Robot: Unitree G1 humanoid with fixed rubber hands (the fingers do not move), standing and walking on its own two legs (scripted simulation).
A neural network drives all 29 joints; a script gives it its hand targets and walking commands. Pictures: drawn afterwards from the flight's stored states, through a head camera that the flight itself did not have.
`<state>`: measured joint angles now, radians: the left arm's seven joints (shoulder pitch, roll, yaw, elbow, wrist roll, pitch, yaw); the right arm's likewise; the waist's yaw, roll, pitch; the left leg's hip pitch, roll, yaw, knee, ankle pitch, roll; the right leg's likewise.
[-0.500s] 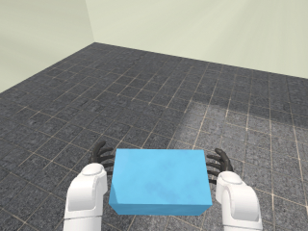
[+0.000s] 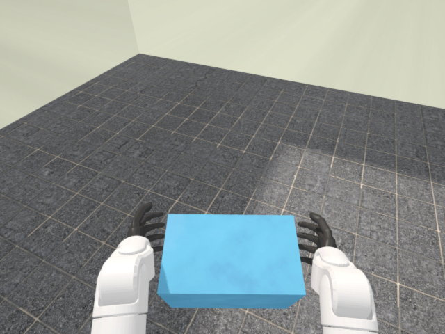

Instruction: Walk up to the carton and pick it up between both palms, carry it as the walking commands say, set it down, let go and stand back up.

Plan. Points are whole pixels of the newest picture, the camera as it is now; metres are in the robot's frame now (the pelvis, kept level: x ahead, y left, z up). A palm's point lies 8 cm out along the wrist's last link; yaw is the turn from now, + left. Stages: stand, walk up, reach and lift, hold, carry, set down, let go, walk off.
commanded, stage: carry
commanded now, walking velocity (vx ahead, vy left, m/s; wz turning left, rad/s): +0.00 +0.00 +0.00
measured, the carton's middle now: (229, 263) +0.29 +0.00 -0.03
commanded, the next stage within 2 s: hold in 1.12 s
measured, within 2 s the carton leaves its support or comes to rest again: neither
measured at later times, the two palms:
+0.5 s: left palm (143, 234) +0.29 +0.16 +0.07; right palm (324, 244) +0.29 -0.16 +0.06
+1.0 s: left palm (145, 229) +0.30 +0.15 +0.08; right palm (325, 239) +0.29 -0.16 +0.06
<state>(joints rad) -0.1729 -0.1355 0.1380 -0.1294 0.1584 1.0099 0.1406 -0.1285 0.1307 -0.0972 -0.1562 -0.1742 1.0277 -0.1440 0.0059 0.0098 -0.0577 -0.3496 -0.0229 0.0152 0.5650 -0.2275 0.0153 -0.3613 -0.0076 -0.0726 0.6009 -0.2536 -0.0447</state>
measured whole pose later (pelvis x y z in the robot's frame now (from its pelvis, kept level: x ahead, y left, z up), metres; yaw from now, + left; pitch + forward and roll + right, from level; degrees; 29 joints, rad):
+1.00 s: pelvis +0.03 -0.01 +0.00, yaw +0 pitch +1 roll +1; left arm -0.17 -0.13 0.14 -0.15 0.16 1.02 0.14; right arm -0.12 0.13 -0.09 -0.16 -0.17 1.04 -0.14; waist 0.00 0.01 -0.07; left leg -0.31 -0.01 0.01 0.58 -0.28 0.00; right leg -0.31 0.01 -0.08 0.60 -0.30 -0.05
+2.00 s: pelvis -0.02 +0.02 -0.02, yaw -5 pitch +8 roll +1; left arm -0.44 -0.14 0.39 0.58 0.28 0.36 0.03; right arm -0.40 0.09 -0.36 0.56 -0.28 0.41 -0.02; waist -0.03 0.02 0.01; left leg -0.59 -0.04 0.02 0.72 -0.27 0.03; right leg -0.62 0.02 0.02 0.75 -0.26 -0.02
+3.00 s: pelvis -0.04 +0.02 -0.17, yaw -3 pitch +34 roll +1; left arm -0.71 -0.03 0.33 0.72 0.10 0.27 0.21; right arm -0.70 -0.01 -0.26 0.75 -0.10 0.32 -0.18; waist -0.02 0.03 -0.22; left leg -1.56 -0.05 0.01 1.45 -0.48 0.01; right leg -1.58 0.01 -0.01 1.45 -0.46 -0.02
